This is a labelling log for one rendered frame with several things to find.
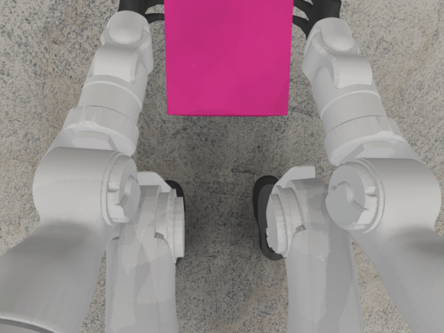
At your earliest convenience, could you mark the left robot hand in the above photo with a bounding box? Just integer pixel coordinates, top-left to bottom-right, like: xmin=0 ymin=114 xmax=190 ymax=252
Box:
xmin=118 ymin=0 xmax=164 ymax=24

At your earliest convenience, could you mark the robot right upper arm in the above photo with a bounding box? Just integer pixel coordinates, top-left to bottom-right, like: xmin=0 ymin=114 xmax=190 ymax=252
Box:
xmin=325 ymin=157 xmax=444 ymax=333

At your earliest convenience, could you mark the robot left forearm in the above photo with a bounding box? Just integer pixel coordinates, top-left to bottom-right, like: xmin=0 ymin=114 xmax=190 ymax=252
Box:
xmin=33 ymin=10 xmax=154 ymax=209

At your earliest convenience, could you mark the right robot hand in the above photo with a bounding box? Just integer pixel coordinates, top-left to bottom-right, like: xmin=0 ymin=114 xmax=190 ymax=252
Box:
xmin=292 ymin=0 xmax=341 ymax=40

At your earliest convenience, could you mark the robot right foot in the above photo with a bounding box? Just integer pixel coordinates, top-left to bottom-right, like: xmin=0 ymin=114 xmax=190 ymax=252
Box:
xmin=253 ymin=176 xmax=283 ymax=260

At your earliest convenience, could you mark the carton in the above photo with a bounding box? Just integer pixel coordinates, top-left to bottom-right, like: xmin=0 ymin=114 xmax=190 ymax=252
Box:
xmin=164 ymin=0 xmax=293 ymax=117

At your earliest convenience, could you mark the robot right forearm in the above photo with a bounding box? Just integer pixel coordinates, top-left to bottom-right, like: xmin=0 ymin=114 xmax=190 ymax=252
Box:
xmin=301 ymin=17 xmax=426 ymax=167

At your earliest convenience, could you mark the right robot thigh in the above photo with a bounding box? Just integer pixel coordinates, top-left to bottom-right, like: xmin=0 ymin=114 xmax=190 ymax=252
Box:
xmin=267 ymin=178 xmax=365 ymax=333

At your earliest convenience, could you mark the robot left upper arm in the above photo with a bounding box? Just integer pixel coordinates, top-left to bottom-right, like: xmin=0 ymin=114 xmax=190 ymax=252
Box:
xmin=0 ymin=146 xmax=141 ymax=333

